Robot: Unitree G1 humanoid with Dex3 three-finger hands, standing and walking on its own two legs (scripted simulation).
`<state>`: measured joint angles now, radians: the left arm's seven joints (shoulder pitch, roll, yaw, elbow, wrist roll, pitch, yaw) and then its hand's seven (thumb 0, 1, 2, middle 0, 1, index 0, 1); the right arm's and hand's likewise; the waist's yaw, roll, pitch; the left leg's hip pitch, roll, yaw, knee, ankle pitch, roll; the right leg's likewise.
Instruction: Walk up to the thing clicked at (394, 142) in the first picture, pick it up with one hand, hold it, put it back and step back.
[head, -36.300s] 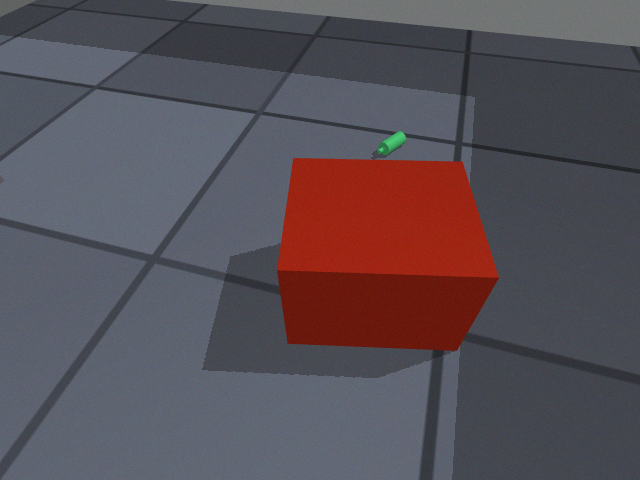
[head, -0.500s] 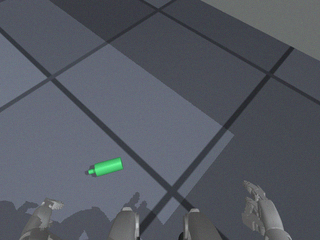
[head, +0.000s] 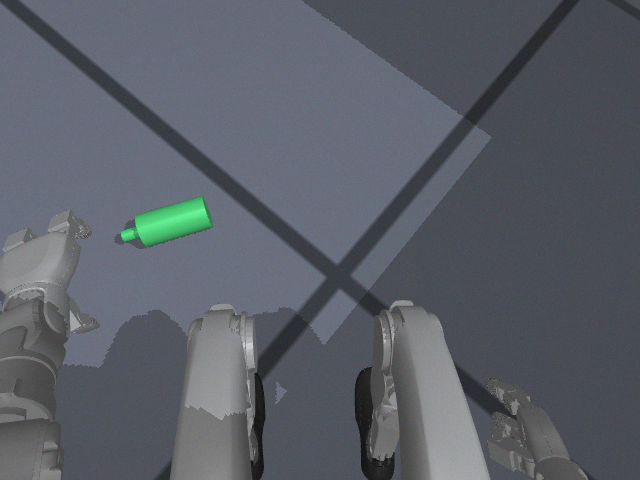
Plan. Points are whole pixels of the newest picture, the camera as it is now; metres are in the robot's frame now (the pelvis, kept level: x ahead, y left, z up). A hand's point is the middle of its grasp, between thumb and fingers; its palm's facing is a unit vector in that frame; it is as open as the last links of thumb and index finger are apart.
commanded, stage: rise first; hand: left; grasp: from above
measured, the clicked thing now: (166, 223) +0.53 +0.31 -0.41
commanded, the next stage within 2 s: none
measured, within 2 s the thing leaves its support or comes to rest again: neither
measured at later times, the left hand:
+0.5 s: hand (106, 252) +0.42 +0.35 -0.24, palm faces -0.42 -0.14 -0.90, open 14.1 cm
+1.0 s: hand (126, 239) +0.45 +0.34 -0.29, palm faces -0.42 -0.16 -0.90, open 14.0 cm
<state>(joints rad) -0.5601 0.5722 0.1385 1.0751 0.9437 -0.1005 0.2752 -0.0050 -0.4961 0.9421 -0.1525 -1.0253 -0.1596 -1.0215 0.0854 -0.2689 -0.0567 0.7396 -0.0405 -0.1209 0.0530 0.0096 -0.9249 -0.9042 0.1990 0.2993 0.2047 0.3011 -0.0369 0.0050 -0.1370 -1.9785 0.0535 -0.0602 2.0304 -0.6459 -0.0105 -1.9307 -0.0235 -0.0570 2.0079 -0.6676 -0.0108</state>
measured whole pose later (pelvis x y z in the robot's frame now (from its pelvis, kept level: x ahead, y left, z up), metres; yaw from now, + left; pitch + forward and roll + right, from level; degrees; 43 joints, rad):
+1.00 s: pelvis +0.01 +0.01 -0.11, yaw -5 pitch +34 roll -8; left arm -0.92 0.81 0.25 1.46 1.17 -0.15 0.41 0.00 -0.51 0.96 -0.09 -1.05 -0.11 -1.03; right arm 0.10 -0.26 0.04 0.77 -0.15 -0.08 0.16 0.00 -0.91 -0.90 0.20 0.30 0.20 0.30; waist -0.19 -0.03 -0.01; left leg -2.32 0.06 -0.13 2.42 -0.71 0.01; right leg -2.24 0.00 -0.10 2.34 -0.70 0.02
